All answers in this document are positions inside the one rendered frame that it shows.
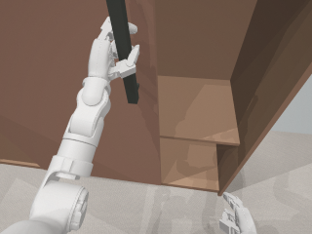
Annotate robot left forearm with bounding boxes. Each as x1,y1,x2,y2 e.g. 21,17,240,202
29,76,111,218

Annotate robot left upper arm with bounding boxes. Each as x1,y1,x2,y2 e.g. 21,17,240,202
0,180,89,234

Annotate handle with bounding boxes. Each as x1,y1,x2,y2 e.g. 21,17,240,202
106,0,139,104

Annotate wardrobe door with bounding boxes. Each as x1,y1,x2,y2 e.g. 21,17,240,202
0,133,36,164
0,0,162,186

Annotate left robot hand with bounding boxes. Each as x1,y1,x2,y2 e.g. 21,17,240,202
88,17,139,84

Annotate right robot hand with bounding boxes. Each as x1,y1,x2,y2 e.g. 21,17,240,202
219,192,257,234

